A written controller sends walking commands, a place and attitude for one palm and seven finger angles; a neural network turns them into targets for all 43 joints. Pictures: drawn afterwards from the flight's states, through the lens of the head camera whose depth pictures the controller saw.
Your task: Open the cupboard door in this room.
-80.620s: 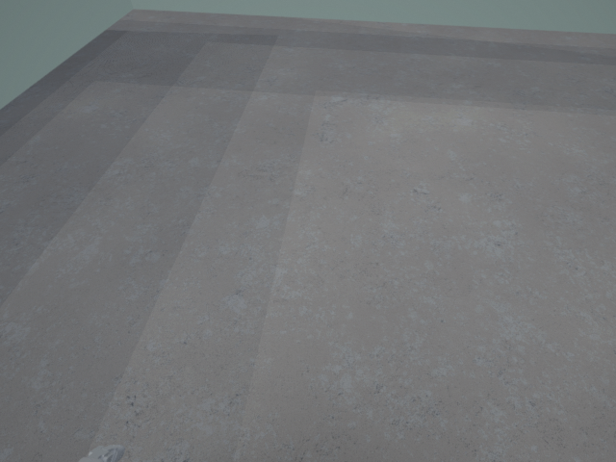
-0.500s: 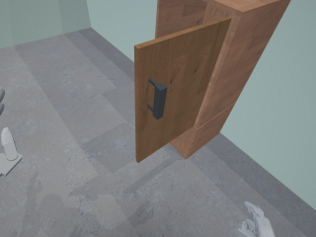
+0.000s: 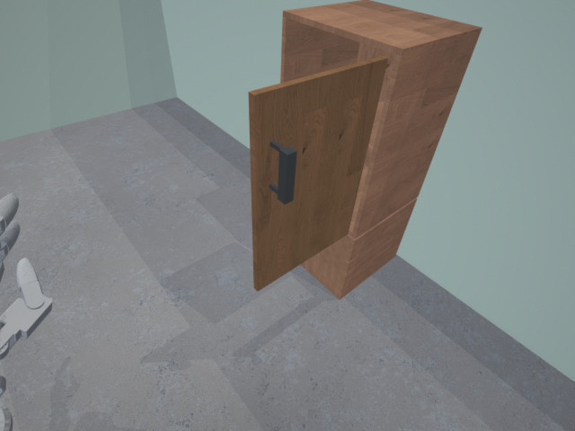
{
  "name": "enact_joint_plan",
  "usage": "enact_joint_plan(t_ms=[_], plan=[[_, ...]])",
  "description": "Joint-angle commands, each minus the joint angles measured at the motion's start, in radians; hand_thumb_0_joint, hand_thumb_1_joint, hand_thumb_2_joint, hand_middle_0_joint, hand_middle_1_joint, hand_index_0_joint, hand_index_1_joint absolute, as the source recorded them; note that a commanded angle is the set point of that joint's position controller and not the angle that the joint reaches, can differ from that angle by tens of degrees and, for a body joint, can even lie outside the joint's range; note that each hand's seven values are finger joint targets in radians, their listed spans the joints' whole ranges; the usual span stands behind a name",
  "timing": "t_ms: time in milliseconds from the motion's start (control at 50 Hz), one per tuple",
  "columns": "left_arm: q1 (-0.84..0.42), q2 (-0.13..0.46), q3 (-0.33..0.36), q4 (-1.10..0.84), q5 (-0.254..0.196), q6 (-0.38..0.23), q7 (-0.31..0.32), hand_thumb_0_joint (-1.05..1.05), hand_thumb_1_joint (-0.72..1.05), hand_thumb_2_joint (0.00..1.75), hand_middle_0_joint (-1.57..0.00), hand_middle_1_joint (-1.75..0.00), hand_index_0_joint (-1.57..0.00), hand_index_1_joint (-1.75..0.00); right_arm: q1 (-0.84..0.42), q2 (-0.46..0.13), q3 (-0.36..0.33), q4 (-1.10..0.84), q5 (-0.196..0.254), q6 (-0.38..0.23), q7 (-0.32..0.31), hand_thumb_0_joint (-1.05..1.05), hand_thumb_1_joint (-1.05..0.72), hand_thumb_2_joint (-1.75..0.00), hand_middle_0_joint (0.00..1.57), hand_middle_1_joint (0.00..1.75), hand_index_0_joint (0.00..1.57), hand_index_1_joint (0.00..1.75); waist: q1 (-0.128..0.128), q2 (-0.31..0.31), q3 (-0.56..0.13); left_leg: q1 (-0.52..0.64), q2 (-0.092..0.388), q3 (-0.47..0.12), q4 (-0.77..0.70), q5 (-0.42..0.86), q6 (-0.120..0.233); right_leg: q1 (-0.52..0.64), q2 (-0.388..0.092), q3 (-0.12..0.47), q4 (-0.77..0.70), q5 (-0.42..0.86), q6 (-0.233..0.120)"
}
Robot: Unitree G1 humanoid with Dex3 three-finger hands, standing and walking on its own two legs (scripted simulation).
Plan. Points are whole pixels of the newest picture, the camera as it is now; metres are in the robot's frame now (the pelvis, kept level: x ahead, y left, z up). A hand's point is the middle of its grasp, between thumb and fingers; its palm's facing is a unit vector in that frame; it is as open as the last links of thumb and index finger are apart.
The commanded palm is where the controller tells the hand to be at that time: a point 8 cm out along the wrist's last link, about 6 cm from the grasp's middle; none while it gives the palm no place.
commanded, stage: stop stepping back and stand still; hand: left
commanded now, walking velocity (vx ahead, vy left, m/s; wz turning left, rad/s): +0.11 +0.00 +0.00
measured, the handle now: (280, 171) +0.62 +0.06 +0.05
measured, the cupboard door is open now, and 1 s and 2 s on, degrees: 89 89 89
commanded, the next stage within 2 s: let the arm hang, fingers relaxed in 0.36 s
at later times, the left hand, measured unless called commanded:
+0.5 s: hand (60, 324) +0.19 +0.27 +0.12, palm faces +0.38 -0.81 -0.45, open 7.4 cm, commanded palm none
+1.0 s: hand out of the picture -0.08 +0.22 -0.17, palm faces +0.04 -0.97 -0.23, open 7.2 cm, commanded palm none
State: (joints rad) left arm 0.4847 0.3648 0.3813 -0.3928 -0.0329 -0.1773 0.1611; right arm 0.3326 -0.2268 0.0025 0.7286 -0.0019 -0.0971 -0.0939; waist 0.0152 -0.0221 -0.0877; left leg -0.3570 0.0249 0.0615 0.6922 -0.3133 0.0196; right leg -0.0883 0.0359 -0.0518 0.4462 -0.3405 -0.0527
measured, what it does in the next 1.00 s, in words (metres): steps on the spot: left foot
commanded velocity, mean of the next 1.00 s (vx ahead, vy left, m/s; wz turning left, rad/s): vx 0.00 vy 0.00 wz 0.00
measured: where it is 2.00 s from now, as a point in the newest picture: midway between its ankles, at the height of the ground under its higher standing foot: outside the picture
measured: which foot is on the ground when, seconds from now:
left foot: up 0.00-0.02, down 0.04-1.00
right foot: down 0.00-1.00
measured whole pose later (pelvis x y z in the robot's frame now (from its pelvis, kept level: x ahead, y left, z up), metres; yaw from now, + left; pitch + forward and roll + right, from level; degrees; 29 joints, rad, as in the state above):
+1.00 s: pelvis -0.03 +0.02 +0.01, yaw +1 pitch -2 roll -1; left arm 0.33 0.20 0.01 1.15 0.01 0.02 0.02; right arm 0.28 -0.16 0.01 1.12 -0.02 0.03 -0.02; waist 0.00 0.02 0.06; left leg -0.23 -0.02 0.00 0.42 -0.16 0.03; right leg -0.17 0.00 -0.09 0.41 -0.21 -0.03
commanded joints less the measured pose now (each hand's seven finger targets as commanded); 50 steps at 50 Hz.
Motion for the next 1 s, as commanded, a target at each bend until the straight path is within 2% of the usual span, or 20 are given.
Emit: enact_joint_plan(t_ms=[0,40,60,80,120,160,200,240,280,300,340,400,420,440,460,480,520,580,740,980], plan=[[-0.125,0.235,0.120,-0.285,0.006,-0.087,0.023,0.00,0.90,0.90,-0.20,-0.30,-0.20,-0.30,-0.190,-0.106,-0.042,-0.216,-0.001,-0.093,-0.013,0.00,-0.90,-0.90,0.20,0.30,0.20,0.30,-0.016,0.052,0.095,0.191,0.017,-0.008,-0.275,0.052,0.043,-0.166,-0.170,0.167,-0.013,0.119,-0.022],[-0.069,0.254,0.165,-0.333,-0.002,-0.105,0.026,0.00,0.90,0.90,-0.20,-0.30,-0.20,-0.30,-0.171,-0.125,-0.052,-0.230,0.006,-0.093,-0.002,0.00,-0.90,-0.90,0.20,0.30,0.20,0.30,-0.022,0.219,-0.003,0.336,0.181,-0.265,-0.288,0.259,0.127,-0.278,-0.042,0.052,0.214,0.131,0.065],[-0.043,0.275,0.187,-0.336,0.000,-0.109,0.020,0.00,0.90,0.90,-0.20,-0.30,-0.20,-0.30,-0.169,-0.104,-0.043,-0.215,-0.010,-0.102,0.002,0.00,-0.90,-0.90,0.20,0.30,0.20,0.30,-0.024,0.316,-0.001,0.333,0.245,-0.371,-0.371,0.251,0.157,-0.340,-0.025,0.014,0.309,-0.117,0.064],[-0.055,0.263,0.176,-0.347,0.008,-0.108,0.019,0.00,0.90,0.90,-0.20,-0.30,-0.20,-0.30,-0.172,-0.091,-0.041,-0.210,-0.018,-0.109,0.006,0.00,-0.90,-0.90,0.20,0.30,0.20,0.30,-0.034,0.276,0.040,0.211,0.291,-0.433,-0.447,0.124,0.180,-0.312,-0.025,0.028,0.401,-0.222,0.061],[-0.009,0.239,0.176,-0.301,0.004,-0.098,0.021,0.00,0.90,0.90,-0.20,-0.30,-0.20,-0.30,-0.175,-0.097,-0.047,-0.201,-0.011,-0.122,0.012,0.00,-0.90,-0.90,0.20,0.30,0.20,0.30,-0.029,0.200,0.080,0.111,0.264,-0.328,-0.442,0.028,0.164,-0.248,-0.046,0.038,0.333,-0.154,0.059],[0.065,0.234,0.186,-0.284,0.001,-0.089,0.021,0.00,0.90,0.90,-0.20,-0.30,-0.20,-0.30,-0.179,-0.102,-0.045,-0.206,-0.004,-0.121,0.017,0.00,-0.90,-0.90,0.20,0.30,0.20,0.30,-0.020,0.220,0.057,0.060,0.195,-0.179,-0.432,-0.026,0.104,-0.133,-0.029,-0.025,0.186,-0.069,0.063],[0.079,0.216,0.171,-0.242,0.003,-0.086,0.018,0.00,0.90,0.90,-0.20,-0.30,-0.20,-0.30,-0.191,-0.100,-0.036,-0.224,-0.002,-0.105,0.016,0.00,-0.90,-0.90,0.20,0.30,0.20,0.30,-0.024,0.198,0.078,-0.092,0.154,-0.129,-0.410,-0.163,0.063,0.020,-0.030,-0.034,0.057,0.023,0.059],[0.053,0.233,0.181,-0.195,0.005,-0.091,0.013,0.00,0.90,0.90,-0.20,-0.30,-0.20,-0.30,-0.192,-0.093,-0.039,-0.234,-0.003,-0.088,0.015,0.00,-0.90,-0.90,0.20,0.30,0.20,0.30,-0.032,0.042,0.110,-0.128,0.061,-0.066,-0.256,-0.177,0.014,-0.020,-0.097,0.139,-0.100,0.000,0.013],[0.048,0.200,0.141,-0.163,-0.007,-0.072,0.003,0.00,0.90,0.90,-0.20,-0.30,-0.20,-0.30,-0.179,-0.085,-0.054,-0.221,0.002,-0.072,0.022,0.00,-0.90,-0.90,0.20,0.30,0.20,0.30,-0.029,-0.185,0.124,-0.078,-0.014,-0.041,0.059,-0.088,-0.022,-0.198,-0.288,0.456,-0.289,-0.216,-0.074],[0.016,0.203,0.138,-0.172,-0.002,-0.076,0.005,0.00,0.90,0.90,-0.20,-0.30,-0.20,-0.30,-0.180,-0.088,-0.051,-0.218,0.001,-0.071,0.027,0.00,-0.90,-0.90,0.20,0.30,0.20,0.30,-0.029,-0.182,0.126,-0.093,-0.008,-0.066,0.152,-0.082,-0.023,-0.185,-0.317,0.446,-0.276,-0.092,-0.099],[-0.053,0.212,0.137,-0.201,0.010,-0.096,0.012,0.00,0.90,0.90,-0.20,-0.30,-0.20,-0.30,-0.185,-0.079,-0.034,-0.209,0.003,-0.076,0.025,0.00,-0.90,-0.90,0.20,0.30,0.20,0.30,-0.029,-0.105,0.077,-0.076,0.014,-0.081,0.073,-0.081,-0.017,-0.083,-0.300,0.308,-0.172,0.190,-0.104],[-0.068,0.206,0.129,-0.230,0.011,-0.098,0.018,0.00,0.90,0.90,-0.20,-0.30,-0.20,-0.30,-0.196,-0.074,-0.026,-0.212,0.000,-0.088,0.009,0.00,-0.90,-0.90,0.20,0.30,0.20,0.30,-0.027,-0.024,0.026,0.120,-0.015,-0.039,-0.232,0.116,-0.006,-0.062,-0.192,0.175,-0.082,0.300,-0.022],[-0.073,0.208,0.125,-0.262,0.007,-0.099,0.018,0.00,0.90,0.90,-0.20,-0.30,-0.20,-0.30,-0.203,-0.090,-0.035,-0.218,0.000,-0.090,0.009,0.00,-0.90,-0.90,0.20,0.30,0.20,0.30,-0.016,0.029,0.017,0.180,0.021,-0.079,-0.288,0.218,0.003,-0.077,-0.146,0.145,-0.051,0.280,0.013],[-0.055,0.021,-0.276,0.537,0.087,0.070,-0.133,0.00,0.90,0.90,-0.20,-0.30,-0.20,-0.30,-0.218,-0.286,-0.091,0.021,-0.015,-0.104,0.110,0.00,-0.90,-0.90,0.20,0.30,0.20,0.30,-0.056,0.098,0.062,0.088,0.108,-0.209,-0.120,0.513,0.041,-0.240,-0.166,0.049,0.146,0.403,0.024],[-0.024,-0.038,-0.281,0.560,0.070,0.147,-0.146,0.00,0.90,0.90,-0.20,-0.30,-0.20,-0.30,-0.165,-0.228,-0.097,0.000,-0.010,-0.042,0.098,0.00,-0.90,-0.90,0.20,0.30,0.20,0.30,-0.023,0.067,0.007,0.094,0.131,-0.188,-0.163,0.562,0.051,-0.180,-0.119,0.076,0.132,0.300,0.028],[-0.042,-0.058,-0.276,0.592,0.067,0.166,-0.150,0.00,0.90,0.90,-0.20,-0.30,-0.20,-0.30,-0.150,-0.198,-0.071,0.003,-0.015,-0.010,0.092,0.00,-0.90,-0.90,0.20,0.30,0.20,0.30,-0.011,0.094,-0.004,0.017,0.155,-0.245,-0.196,0.509,0.086,-0.156,-0.101,0.036,0.172,0.186,0.032],[-0.116,-0.025,-0.280,0.686,0.067,0.170,-0.155,0.00,0.90,0.90,-0.20,-0.30,-0.20,-0.30,-0.195,-0.199,-0.051,-0.006,-0.025,0.021,0.086,0.00,-0.90,-0.90,0.20,0.30,0.20,0.30,0.004,0.016,0.027,-0.067,0.162,-0.293,-0.258,0.446,0.111,-0.089,-0.076,0.034,0.171,0.111,0.033],[-0.202,0.023,-0.295,0.894,0.066,0.157,-0.157,0.00,0.90,0.90,-0.20,-0.30,-0.20,-0.30,-0.205,-0.188,-0.043,0.037,-0.024,0.044,0.086,0.00,-0.90,-0.90,0.20,0.30,0.20,0.30,-0.002,-0.143,-0.010,0.032,0.075,-0.192,-0.214,0.381,0.041,-0.059,-0.146,0.104,0.037,0.297,0.001],[-0.214,-0.045,-0.341,1.321,0.049,0.169,-0.143,0.00,0.90,0.90,-0.20,-0.30,-0.20,-0.30,-0.168,-0.088,-0.010,0.220,-0.026,0.093,0.074,0.00,-0.90,-0.90,0.20,0.30,0.20,0.30,-0.017,0.181,0.072,0.105,0.051,-0.168,-0.345,0.109,0.007,-0.080,-0.144,0.114,-0.115,0.083,0.004],[-0.148,-0.076,-0.359,1.507,0.041,0.171,-0.137,0.00,0.90,0.90,-0.20,-0.30,-0.20,-0.30,-0.011,-0.047,-0.015,0.365,-0.018,0.105,0.064,0.00,-0.90,-0.90,0.20,0.30,0.20,0.30,-0.025,0.012,0.155,0.110,0.057,-0.170,-0.377,0.027,0.019,-0.136,-0.143,0.088,-0.156,-0.014,0.003]])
